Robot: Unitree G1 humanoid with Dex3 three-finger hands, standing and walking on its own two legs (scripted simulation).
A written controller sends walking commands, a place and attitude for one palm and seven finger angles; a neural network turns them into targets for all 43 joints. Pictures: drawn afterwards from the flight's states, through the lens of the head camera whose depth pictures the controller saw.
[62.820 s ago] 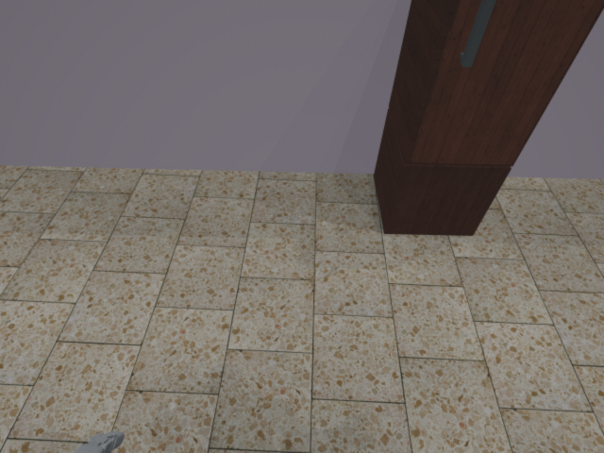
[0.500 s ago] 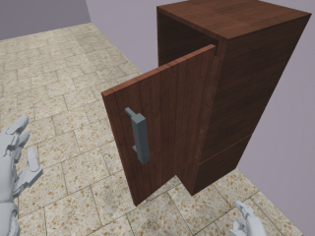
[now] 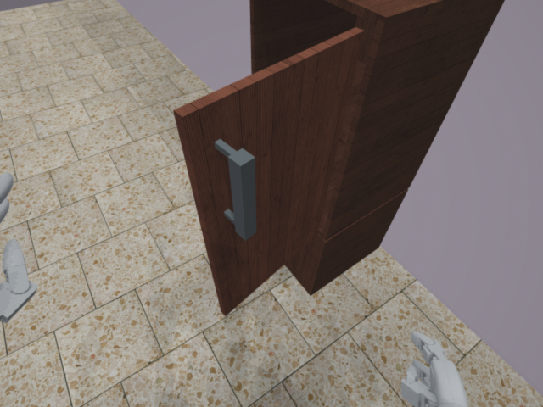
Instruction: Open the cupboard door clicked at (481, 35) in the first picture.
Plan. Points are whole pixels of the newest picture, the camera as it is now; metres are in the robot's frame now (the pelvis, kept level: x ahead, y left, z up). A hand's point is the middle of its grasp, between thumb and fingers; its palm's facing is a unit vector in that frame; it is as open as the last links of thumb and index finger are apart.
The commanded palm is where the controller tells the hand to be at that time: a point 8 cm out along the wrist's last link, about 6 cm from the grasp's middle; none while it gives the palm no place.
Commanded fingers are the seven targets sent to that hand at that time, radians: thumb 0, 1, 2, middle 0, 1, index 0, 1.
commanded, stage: step back with the hand held close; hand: left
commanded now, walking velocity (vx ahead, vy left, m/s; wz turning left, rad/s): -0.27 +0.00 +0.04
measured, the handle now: (234, 191) +0.39 +0.08 +0.11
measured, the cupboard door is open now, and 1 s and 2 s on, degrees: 99 99 99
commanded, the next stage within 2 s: stop stepping back and stand still in 0.76 s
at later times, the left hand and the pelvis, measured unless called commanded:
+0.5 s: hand out of the picture +0.13 +0.26 +0.18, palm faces +0.48 -0.75 -0.46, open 7.4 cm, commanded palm +0.07 +0.28 +0.18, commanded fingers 0.00 0.90 0.90 -0.20 -0.30 -0.20 -0.30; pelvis -0.07 -0.01 +0.00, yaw -1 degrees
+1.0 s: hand out of the picture +0.00 +0.20 +0.16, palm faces +0.33 -0.78 -0.53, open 7.4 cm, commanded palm -0.05 +0.24 +0.18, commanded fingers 0.00 0.90 0.90 -0.20 -0.30 -0.20 -0.30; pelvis -0.20 -0.06 +0.01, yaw -1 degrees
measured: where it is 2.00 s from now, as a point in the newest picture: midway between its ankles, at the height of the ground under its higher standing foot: outside the picture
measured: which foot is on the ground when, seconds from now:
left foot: down 0.00-0.56, up 0.58-0.72, down 0.74-1.00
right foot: down 0.00-0.28, up 0.30-0.52, down 0.54-0.76, up 0.78-1.00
